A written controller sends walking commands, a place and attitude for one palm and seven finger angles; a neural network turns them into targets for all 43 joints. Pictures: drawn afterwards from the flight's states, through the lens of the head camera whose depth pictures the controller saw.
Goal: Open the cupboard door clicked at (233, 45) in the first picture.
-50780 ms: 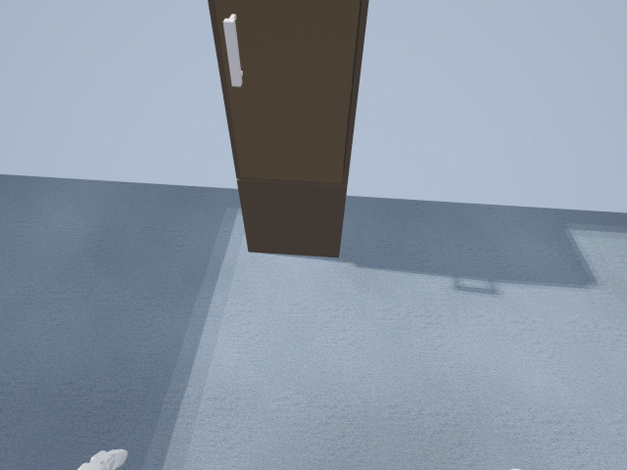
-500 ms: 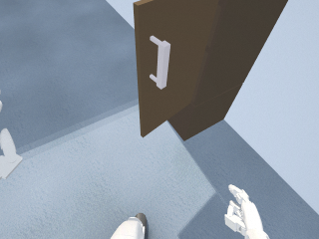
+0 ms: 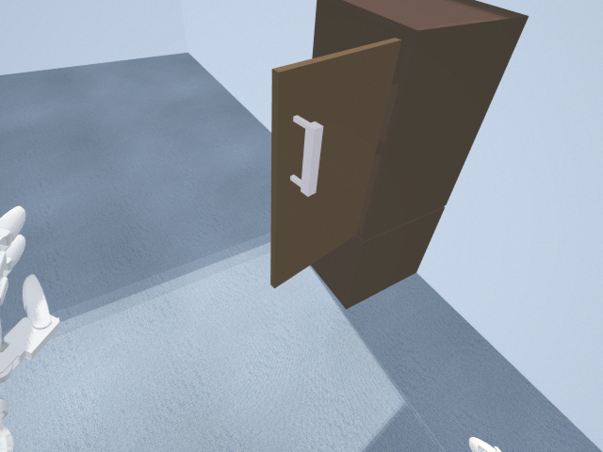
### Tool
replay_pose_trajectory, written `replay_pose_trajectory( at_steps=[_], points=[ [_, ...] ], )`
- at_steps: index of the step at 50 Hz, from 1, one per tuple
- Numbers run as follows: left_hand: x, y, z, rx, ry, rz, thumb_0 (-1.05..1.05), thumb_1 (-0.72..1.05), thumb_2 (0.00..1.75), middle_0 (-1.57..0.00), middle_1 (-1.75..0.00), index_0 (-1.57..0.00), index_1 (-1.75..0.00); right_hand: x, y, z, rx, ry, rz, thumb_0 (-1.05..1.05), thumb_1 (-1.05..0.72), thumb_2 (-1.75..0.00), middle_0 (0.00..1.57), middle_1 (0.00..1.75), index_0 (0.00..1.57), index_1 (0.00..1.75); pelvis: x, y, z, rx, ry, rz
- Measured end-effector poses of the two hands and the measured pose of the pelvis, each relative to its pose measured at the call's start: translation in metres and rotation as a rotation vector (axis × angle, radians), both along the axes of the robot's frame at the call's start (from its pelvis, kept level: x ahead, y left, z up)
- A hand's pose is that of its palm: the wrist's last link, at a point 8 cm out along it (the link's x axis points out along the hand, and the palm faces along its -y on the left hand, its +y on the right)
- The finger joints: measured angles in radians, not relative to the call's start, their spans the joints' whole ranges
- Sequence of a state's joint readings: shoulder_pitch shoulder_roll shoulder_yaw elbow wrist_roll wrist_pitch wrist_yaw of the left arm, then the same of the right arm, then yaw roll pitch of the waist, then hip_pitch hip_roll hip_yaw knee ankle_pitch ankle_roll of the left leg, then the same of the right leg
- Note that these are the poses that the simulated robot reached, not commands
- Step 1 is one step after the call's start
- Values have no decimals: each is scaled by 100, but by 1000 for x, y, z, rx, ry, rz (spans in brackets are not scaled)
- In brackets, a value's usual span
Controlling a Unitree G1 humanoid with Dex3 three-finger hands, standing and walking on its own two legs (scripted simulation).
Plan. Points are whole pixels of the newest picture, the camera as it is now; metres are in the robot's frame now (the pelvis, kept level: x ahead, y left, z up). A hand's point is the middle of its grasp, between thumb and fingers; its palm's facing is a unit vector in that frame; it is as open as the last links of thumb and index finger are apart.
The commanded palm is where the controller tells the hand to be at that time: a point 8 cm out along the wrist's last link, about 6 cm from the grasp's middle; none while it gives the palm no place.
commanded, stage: stop stepping back and stand still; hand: left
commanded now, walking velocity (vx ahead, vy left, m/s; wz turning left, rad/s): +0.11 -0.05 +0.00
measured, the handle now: (303, 156) +0.64 +0.05 +0.08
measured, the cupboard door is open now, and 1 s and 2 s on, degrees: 100 100 100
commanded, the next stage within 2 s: let the arm hang, fingers relaxed in 0.36 s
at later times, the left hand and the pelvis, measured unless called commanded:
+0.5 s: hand (57, 331) +0.20 +0.29 +0.12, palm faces +0.38 -0.80 -0.47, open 7.4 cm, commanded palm none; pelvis -0.01 +0.02 -0.01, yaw +0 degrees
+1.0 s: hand out of the picture -0.02 +0.23 -0.16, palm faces +0.07 -0.96 -0.27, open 7.2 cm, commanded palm none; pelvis -0.02 +0.01 +0.00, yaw +2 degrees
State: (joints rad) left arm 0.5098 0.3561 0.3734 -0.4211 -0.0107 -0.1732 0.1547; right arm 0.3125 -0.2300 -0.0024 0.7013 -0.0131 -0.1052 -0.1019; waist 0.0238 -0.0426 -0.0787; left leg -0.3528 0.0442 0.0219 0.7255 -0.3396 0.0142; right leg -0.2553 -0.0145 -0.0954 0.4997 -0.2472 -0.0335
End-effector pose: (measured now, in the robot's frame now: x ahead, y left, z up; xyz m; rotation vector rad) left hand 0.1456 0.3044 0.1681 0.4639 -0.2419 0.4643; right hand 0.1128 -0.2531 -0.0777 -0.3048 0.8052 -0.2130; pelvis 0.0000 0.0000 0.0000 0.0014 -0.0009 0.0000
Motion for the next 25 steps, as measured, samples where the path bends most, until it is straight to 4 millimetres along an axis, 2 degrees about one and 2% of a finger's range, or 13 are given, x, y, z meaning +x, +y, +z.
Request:
replay_pose_trajectory(
  at_steps=[5,10,13,19,23,24,25],
  points=[
    [3,6,4,32,-29,-34,2,89,90,-21,-30,-21,-30,-1,17,-2,14,-54,-5,1,-90,-90,20,29,20,30,-11,12,-7,3,-19,3],
    [-1,6,22,149,-6,-67,2,89,90,-21,-30,-21,-30,3,39,-4,103,-103,15,1,-90,-90,20,29,20,30,-16,10,-6,1,-31,-4],
    [-6,5,24,161,3,-60,1,89,90,-21,-30,-21,-30,6,46,-9,139,-98,36,1,-90,-90,20,30,21,30,-17,9,-7,-6,-24,-8],
    [-5,9,5,81,50,-32,1,89,90,-21,-30,-21,-30,9,43,-18,120,-53,39,1,-90,-90,20,30,21,30,-15,15,-9,-12,-16,-14],
    [3,14,-5,39,79,-21,1,88,90,-21,-30,-21,-30,11,38,-14,92,-43,18,1,-90,-90,20,30,21,30,-9,18,-6,3,-20,-15],
    [8,15,-12,44,106,-30,1,89,90,-21,-30,-21,-30,12,37,-15,97,-42,33,1,-90,-90,20,30,21,30,-8,19,-6,1,-10,-5],
    [15,17,-29,26,176,-37,1,89,90,-21,-30,-21,-30,14,34,-19,105,-22,49,1,-90,-90,20,30,21,30,-8,20,-7,2,0,6]
  ],
)
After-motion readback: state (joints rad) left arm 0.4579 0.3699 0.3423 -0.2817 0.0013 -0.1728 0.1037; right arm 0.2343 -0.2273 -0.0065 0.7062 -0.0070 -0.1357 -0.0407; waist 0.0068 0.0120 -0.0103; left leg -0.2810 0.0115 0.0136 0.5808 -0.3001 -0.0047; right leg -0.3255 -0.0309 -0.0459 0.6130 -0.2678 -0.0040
